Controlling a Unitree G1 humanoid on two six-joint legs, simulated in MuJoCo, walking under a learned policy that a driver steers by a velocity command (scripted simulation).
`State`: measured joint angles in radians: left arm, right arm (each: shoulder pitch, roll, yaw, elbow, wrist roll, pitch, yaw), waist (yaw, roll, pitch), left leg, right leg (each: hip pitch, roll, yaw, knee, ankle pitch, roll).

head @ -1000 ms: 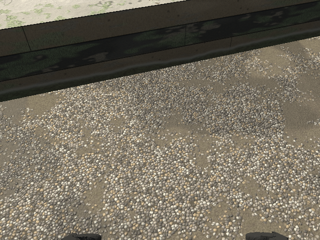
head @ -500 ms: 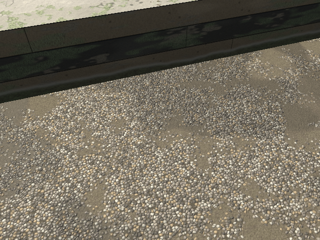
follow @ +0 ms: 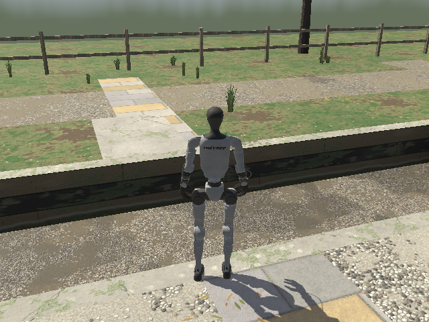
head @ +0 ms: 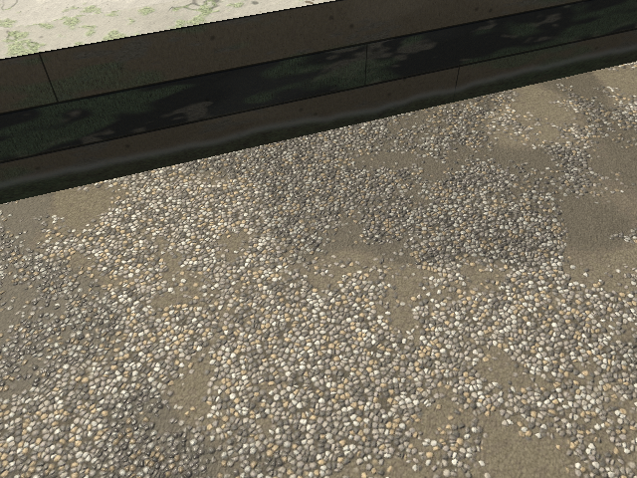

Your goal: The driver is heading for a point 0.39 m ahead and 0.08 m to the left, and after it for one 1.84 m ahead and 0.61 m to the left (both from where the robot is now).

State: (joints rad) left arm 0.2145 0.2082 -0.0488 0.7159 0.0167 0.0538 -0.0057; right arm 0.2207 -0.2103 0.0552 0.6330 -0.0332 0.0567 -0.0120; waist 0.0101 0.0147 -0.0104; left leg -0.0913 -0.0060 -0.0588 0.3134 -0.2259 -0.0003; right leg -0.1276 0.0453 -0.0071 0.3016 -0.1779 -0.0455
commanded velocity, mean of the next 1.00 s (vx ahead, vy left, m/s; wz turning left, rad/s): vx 0.35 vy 0.00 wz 0.00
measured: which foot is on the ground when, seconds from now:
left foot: down 0.00-1.00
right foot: down 0.00-1.00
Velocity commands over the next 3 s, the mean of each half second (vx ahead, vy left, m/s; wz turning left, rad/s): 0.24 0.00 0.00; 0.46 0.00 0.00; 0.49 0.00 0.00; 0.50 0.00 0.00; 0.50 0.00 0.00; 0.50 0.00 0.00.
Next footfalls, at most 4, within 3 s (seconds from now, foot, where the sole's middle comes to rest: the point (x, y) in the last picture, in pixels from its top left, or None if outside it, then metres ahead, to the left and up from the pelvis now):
none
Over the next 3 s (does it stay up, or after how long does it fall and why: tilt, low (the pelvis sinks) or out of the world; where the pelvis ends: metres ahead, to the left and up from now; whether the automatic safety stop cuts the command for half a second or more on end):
stays up -0.01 0.00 -0.03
